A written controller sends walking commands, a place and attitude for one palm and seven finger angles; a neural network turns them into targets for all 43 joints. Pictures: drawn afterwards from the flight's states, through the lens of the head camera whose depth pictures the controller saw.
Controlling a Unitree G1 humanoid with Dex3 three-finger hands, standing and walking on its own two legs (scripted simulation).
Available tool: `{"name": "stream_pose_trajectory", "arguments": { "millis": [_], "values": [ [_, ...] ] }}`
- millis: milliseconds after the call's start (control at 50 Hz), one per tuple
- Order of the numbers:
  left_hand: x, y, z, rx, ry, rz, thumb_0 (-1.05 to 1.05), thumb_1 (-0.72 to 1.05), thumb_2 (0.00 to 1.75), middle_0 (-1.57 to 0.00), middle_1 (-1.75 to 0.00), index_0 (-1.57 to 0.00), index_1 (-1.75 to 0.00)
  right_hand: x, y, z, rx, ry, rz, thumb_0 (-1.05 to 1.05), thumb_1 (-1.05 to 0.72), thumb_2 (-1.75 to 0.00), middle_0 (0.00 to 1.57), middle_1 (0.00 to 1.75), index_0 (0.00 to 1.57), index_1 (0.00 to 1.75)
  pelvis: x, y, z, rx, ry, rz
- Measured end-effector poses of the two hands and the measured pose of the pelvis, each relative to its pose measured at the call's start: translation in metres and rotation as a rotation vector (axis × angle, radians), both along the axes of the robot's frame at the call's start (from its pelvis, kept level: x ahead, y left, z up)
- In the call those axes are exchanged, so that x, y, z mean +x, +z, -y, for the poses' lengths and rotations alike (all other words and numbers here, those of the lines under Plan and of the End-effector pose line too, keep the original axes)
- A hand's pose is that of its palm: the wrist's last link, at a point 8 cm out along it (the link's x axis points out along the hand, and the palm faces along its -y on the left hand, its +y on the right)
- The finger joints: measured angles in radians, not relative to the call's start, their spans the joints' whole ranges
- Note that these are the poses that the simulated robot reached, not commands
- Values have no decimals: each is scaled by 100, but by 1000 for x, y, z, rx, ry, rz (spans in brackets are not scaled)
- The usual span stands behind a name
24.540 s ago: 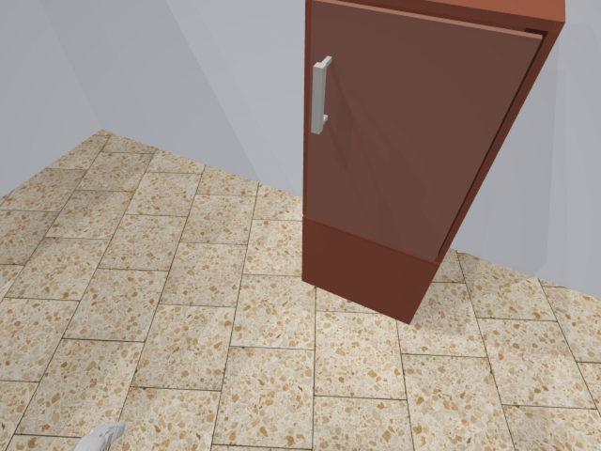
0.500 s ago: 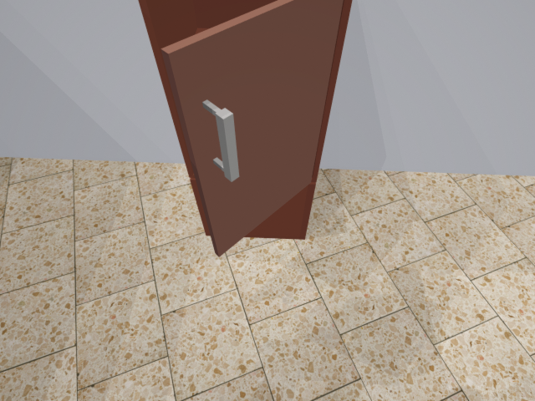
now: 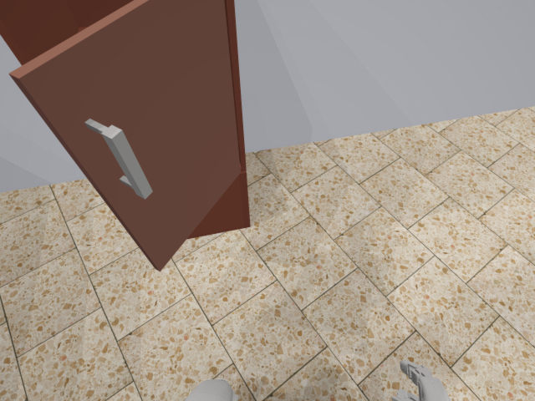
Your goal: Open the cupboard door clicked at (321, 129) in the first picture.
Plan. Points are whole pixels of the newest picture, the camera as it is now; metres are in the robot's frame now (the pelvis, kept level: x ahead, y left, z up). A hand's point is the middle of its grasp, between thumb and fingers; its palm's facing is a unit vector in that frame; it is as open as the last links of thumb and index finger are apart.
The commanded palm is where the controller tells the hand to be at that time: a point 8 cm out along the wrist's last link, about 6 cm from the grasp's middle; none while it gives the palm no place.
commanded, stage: walk to a spot facing it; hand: left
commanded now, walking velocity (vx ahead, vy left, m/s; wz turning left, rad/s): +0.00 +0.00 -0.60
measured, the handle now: (120, 161) +0.43 +0.29 +0.06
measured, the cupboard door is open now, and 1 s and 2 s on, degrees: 47 47 47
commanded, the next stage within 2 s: none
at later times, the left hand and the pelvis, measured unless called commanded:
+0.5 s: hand (182, 354) +0.19 +0.18 -0.17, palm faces -0.29 -0.91 -0.29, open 7.4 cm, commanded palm none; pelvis +0.02 +0.00 -0.02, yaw -18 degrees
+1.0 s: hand (235, 316) +0.26 +0.09 -0.17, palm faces -0.56 -0.79 -0.23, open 7.4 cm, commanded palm none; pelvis +0.05 -0.01 -0.01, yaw -36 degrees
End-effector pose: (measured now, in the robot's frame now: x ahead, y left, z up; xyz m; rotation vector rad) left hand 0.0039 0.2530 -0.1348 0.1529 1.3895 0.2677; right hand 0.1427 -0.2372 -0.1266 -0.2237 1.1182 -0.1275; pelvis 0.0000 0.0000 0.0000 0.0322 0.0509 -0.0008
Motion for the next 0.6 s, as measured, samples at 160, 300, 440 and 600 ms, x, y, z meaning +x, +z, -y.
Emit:
{"name": "stream_pose_trajectory", "arguments": {
  "millis": [160, 300, 440, 600],
  "values": [
    [60, -18, -36, -20, -105, 82, 1, 90, 90, -20, -30, -20, -30, -19, 5, -14, -56, -46, 45, 1, -90, -89, 20, 30, 20, 30, 5, -11, -24, -43, -80, 17],
    [129, -1, -28, -26, -246, 176, 1, 91, 90, -20, -29, -19, -30, -86, 4, -3, -59, -155, -81, 1, -90, -89, 21, 30, 20, 30, 10, -3, -20, -80, -163, 23],
    [186, -4, 15, 4, -427, 239, 1, 90, 90, -20, -29, -19, -30, -153, -27, 33, -27, -339, -164, 1, -90, -89, 21, 30, 20, 30, 17, -25, 3, -40, -276, 26],
    [197, -6, 47, -30, -526, 166, 1, 90, 90, -20, -30, -20, -30, -167, -8, 41, -42, -462, -166, 1, -91, -89, 20, 30, 20, 30, 24, -11, 2, -22, -379, 20]
  ]
}}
